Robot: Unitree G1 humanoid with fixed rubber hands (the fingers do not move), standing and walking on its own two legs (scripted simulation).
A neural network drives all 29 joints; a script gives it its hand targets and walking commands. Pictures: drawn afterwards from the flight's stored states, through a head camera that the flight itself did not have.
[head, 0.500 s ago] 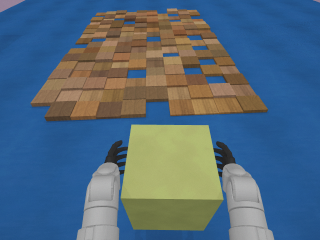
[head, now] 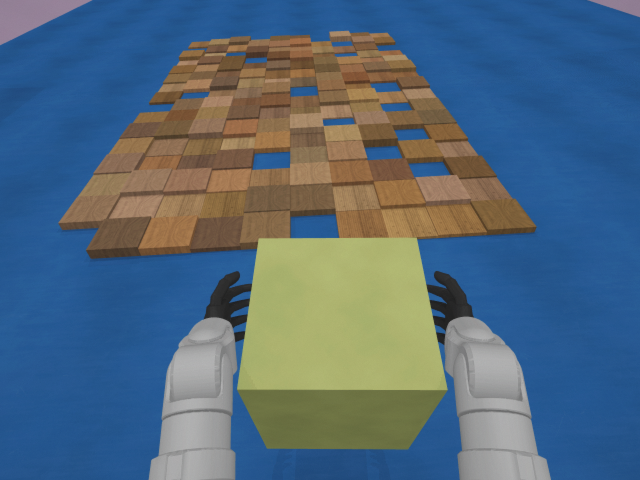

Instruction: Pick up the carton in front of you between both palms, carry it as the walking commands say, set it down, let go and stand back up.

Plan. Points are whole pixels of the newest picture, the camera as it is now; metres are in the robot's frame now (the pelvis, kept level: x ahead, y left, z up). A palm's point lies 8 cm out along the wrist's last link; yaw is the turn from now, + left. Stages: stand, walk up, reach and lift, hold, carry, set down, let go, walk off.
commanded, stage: carry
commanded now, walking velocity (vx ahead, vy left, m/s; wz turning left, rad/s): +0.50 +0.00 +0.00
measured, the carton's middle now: (337, 349) +0.31 +0.00 +0.01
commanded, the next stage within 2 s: none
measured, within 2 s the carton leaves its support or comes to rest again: neither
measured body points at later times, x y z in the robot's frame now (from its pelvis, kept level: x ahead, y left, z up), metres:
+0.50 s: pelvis +0.22 -0.02 -0.02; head +0.20 -0.03 +0.43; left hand +0.48 +0.13 +0.09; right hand +0.47 -0.18 +0.08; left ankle +0.05 +0.10 -0.69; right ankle +0.24 -0.09 -0.74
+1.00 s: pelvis +0.54 +0.03 -0.02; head +0.54 +0.03 +0.43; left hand +0.81 +0.16 +0.05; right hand +0.79 -0.14 +0.05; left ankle +0.64 +0.09 -0.74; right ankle +0.34 -0.09 -0.63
